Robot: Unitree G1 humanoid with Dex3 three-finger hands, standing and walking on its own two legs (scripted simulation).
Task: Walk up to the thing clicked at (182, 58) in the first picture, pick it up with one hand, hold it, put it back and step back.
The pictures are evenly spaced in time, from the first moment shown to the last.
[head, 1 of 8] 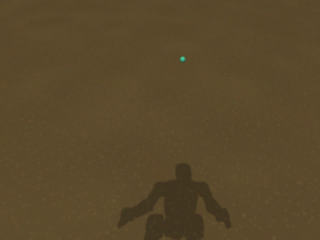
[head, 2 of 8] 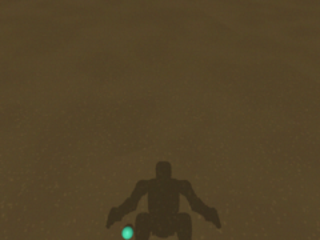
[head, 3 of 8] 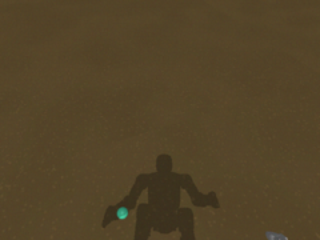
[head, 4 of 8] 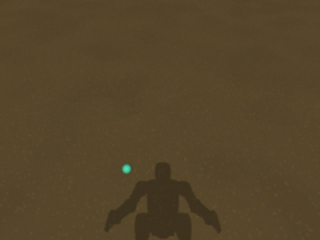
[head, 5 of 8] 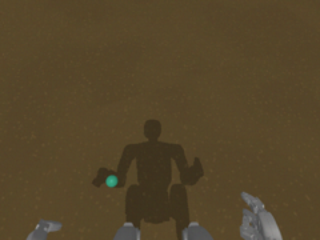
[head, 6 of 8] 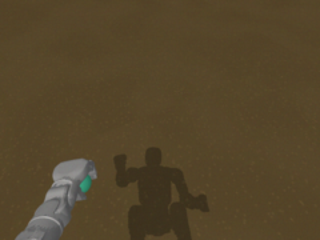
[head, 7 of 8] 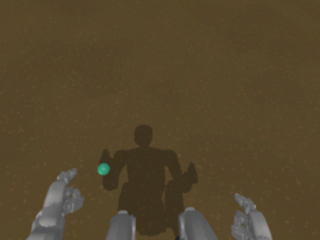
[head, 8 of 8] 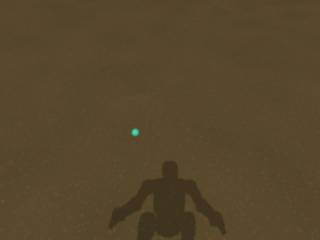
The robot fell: no
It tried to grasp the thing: yes
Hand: left
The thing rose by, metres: 0.69
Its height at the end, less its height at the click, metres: +0.00
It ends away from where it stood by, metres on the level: 0.02
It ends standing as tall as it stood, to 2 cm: yes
